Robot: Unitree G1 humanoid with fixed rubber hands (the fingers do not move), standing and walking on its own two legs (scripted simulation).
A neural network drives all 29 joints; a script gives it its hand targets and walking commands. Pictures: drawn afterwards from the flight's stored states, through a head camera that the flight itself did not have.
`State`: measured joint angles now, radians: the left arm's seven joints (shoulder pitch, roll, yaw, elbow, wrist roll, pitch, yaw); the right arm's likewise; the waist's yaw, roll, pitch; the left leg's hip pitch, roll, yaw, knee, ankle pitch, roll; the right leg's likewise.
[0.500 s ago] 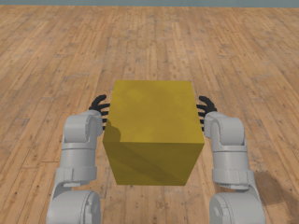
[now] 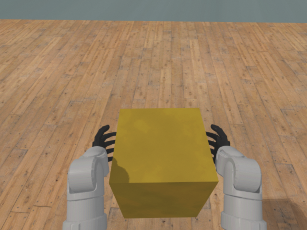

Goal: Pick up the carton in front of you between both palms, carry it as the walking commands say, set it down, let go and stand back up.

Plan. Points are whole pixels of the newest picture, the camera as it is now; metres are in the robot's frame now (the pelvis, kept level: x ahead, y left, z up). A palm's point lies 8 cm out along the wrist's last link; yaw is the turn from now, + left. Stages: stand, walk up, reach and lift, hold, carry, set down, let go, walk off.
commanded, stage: carry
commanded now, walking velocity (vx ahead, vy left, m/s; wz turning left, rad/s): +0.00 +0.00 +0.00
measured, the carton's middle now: (160, 165) +0.29 +0.00 +0.00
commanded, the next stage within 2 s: hold in 2.00 s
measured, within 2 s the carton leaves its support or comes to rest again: neither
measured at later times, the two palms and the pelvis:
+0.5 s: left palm (102, 123) +0.37 +0.16 +0.08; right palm (212, 126) +0.36 -0.14 +0.08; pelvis +0.11 +0.02 -0.01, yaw -1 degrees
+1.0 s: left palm (99, 138) +0.33 +0.16 +0.07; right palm (213, 141) +0.32 -0.14 +0.07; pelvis +0.07 +0.02 -0.01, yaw -2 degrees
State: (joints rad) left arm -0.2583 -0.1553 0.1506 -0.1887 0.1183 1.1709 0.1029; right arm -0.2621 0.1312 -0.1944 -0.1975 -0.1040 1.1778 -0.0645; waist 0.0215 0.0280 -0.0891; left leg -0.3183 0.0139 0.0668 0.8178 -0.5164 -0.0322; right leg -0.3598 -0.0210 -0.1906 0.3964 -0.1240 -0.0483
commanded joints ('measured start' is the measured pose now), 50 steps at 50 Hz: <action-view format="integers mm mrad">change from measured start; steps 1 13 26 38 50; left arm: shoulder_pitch -476 -320 -375 -374 -377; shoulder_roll -1019 -829 -888 -881 -881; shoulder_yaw -748 -745 -746 -751 -743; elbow -182 -139 -153 -159 -49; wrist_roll -426 -395 -407 -409 -348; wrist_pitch -5 63 49 53 -54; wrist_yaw -269 -278 -269 -274 -286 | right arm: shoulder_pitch -481 -264 -372 -355 -355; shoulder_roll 974 854 900 890 895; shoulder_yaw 780 760 791 783 778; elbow -167 -90 -144 -136 -28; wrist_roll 378 337 396 381 319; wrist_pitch -8 47 39 45 -63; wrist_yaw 221 234 239 240 249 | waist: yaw -8 -14 -19 -18 -17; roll -144 23 -29 -25 -27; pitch -401 -285 -329 -253 -201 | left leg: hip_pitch -82 191 166 134 97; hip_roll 42 192 158 159 155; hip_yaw -20 -12 -4 -18 -26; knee -212 -327 -255 -318 -378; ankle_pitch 26 956 845 616 447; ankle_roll -2 46 52 62 64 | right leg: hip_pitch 472 201 233 170 132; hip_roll -285 -148 -144 -147 -145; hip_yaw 249 103 117 134 144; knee -69 114 154 94 39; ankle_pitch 612 331 394 154 1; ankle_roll -86 77 50 36 30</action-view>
